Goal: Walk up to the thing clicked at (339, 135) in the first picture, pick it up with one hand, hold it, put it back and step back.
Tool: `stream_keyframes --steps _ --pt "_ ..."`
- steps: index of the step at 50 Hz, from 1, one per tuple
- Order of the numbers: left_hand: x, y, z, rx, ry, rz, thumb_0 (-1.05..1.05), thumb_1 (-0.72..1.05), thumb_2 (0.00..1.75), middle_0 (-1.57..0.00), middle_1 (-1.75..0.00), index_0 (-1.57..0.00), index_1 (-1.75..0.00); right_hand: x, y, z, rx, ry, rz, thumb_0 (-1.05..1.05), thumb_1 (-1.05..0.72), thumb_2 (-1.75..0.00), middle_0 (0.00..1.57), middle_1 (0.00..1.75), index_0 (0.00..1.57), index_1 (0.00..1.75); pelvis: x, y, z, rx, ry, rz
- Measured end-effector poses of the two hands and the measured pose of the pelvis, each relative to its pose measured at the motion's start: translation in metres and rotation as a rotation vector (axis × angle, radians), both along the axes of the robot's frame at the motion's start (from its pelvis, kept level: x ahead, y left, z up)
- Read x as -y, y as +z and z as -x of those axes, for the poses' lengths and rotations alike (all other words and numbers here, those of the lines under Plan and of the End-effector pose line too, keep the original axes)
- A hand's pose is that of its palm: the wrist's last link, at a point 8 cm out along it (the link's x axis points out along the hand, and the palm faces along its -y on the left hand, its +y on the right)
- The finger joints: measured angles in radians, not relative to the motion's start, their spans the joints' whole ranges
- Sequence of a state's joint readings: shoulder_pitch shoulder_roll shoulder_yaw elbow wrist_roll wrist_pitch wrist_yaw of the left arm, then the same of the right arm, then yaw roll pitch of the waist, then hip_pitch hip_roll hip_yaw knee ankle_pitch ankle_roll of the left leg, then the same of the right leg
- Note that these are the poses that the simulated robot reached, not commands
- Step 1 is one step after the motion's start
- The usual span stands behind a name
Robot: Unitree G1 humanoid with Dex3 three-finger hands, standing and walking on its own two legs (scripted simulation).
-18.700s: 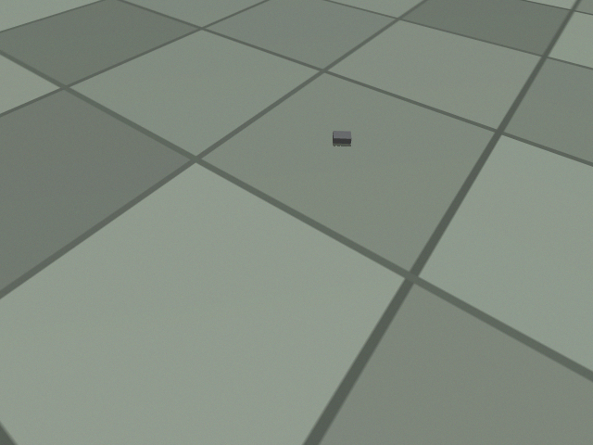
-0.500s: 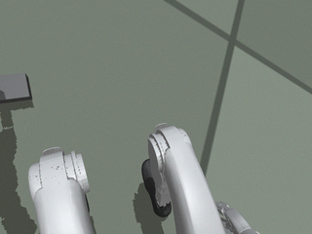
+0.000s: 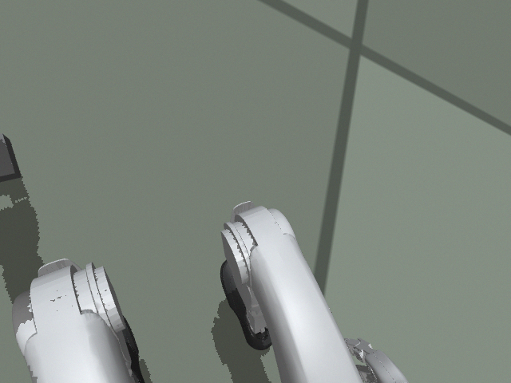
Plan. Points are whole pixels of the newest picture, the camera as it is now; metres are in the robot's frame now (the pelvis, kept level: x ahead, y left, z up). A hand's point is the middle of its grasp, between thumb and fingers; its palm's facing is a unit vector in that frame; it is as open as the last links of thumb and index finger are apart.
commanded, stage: approach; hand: left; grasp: from above
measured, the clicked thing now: out of the picture +0.51 +0.31 -0.30
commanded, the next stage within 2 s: close in in 0.18 s
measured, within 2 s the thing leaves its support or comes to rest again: neither
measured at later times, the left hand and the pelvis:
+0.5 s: hand out of the picture +0.49 +0.31 -0.19, palm faces -0.45 -0.06 -0.89, open 13.3 cm; pelvis +0.00 +0.01 +0.00, yaw -1 degrees
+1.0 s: hand out of the picture +0.50 +0.30 -0.25, palm faces -0.44 -0.08 -0.89, open 13.6 cm; pelvis +0.00 +0.01 -0.01, yaw -3 degrees
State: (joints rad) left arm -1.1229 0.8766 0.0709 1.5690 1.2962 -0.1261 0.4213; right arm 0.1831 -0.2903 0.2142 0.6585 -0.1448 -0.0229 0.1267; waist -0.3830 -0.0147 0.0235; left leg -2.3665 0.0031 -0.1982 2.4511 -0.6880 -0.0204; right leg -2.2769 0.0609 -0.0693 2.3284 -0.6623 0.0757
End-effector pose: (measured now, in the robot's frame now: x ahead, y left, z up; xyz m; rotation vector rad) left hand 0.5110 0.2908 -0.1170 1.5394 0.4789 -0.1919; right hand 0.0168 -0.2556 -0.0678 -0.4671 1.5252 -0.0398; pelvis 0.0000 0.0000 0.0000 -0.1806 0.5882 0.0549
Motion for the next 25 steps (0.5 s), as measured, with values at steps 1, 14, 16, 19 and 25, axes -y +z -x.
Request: stream_keyframes --steps 1,14,16,19,25 --pt "-0.005 0.0 0.003 -0.013 0.02 -0.001 0.0 -0.42 0.92 -0.17 -0.97 -0.19 -0.96 0.0 -0.002 0.0 -0.002 -0.001 -0.006 0.0 -0.91 -0.89 0.2 0.3 0.2 0.3 0.0 0.0 0.0 0.002 0.001 -0.002" --pt "-0.04 -0.004 0.016 -0.081 -0.044 0.055 0.0 -0.4 0.9 -0.21 -0.93 -0.23 -0.93 0.009 -0.001 -0.025 -0.027 0.114 0.039 0.0 -0.92 -0.89 0.2 0.3 0.2 0.3 -0.001 -0.003 0.002 0.03 0.013 0.013" --pt "-0.035 -0.004 0.012 -0.052 -0.077 0.074 0.0 -0.4 0.91 -0.21 -0.94 -0.23 -0.94 0.01 0.003 -0.029 -0.027 0.122 0.057 0.0 -0.92 -0.89 0.2 0.3 0.2 0.3 -0.002 -0.003 0.001 0.029 0.013 0.021" --pt "-0.027 -0.007 0.008 -0.028 -0.105 0.087 0.0 -0.39 0.92 -0.21 -0.95 -0.22 -0.95 0.01 0.011 -0.036 -0.011 0.127 0.078 0.0 -0.92 -0.89 0.2 0.3 0.2 0.3 -0.004 -0.001 -0.001 0.028 0.013 0.033" --pt "-0.017 -0.018 0.014 -0.034 -0.113 0.079 0.0 -0.4 0.92 -0.19 -0.95 -0.21 -0.94 0.004 0.018 -0.038 0.02 0.119 0.079 0.0 -0.91 -0.89 0.2 0.3 0.2 0.3 -0.007 0.002 0.0 0.024 0.01 0.043"
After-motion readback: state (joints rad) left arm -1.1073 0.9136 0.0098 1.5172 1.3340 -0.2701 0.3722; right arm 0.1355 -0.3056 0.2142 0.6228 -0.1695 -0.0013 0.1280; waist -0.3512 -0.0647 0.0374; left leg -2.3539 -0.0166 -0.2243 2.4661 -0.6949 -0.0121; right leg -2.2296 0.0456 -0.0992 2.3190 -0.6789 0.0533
